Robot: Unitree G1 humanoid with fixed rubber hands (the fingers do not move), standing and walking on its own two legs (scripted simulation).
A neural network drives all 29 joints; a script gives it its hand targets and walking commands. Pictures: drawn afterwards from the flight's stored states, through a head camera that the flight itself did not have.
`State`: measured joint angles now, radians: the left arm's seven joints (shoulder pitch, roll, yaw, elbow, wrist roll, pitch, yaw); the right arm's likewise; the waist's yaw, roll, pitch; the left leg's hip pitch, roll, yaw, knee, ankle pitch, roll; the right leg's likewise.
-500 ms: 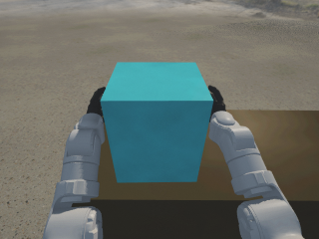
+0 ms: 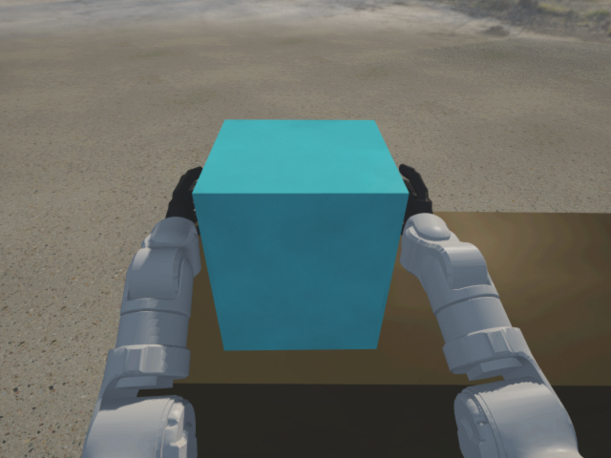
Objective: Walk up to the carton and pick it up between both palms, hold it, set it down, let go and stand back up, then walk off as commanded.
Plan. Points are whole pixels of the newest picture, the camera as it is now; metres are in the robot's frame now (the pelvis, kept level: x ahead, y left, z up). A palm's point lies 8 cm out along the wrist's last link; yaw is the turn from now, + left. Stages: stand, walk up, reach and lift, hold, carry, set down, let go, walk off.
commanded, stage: hold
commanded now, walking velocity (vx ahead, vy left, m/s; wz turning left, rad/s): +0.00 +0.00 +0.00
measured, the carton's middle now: (300, 233) +0.39 +0.02 +0.17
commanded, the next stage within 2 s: set down in 0.58 s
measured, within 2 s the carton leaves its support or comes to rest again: neither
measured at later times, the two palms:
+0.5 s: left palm (182, 225) +0.37 +0.17 +0.20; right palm (415, 220) +0.37 -0.13 +0.20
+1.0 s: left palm (180, 221) +0.38 +0.17 +0.20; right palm (407, 217) +0.39 -0.13 +0.20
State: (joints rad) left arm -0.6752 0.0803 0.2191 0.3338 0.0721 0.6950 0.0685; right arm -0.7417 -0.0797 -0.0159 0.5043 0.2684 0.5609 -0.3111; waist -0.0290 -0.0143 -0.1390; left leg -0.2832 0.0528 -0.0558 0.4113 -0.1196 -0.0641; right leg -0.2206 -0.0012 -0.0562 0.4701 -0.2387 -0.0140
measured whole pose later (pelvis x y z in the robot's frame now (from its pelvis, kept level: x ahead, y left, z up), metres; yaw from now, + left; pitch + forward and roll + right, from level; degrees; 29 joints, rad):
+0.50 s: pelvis +0.00 +0.00 +0.00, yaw +0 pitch -1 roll +0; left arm -0.67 0.08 0.22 0.33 0.07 0.69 0.07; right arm -0.75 -0.08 -0.01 0.50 0.26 0.56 -0.31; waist -0.03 -0.01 -0.14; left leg -0.28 0.05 -0.06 0.41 -0.12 -0.06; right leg -0.22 0.00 -0.06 0.47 -0.24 -0.01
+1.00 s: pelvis +0.00 -0.01 +0.00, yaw +0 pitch -4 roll +1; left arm -0.74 0.02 0.41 0.44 0.29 0.49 -0.02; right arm -0.88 0.02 -0.18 0.83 0.00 0.24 -0.17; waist -0.03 -0.03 -0.04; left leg -0.19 0.05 -0.05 0.36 -0.10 -0.05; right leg -0.15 0.00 -0.05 0.47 -0.24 -0.01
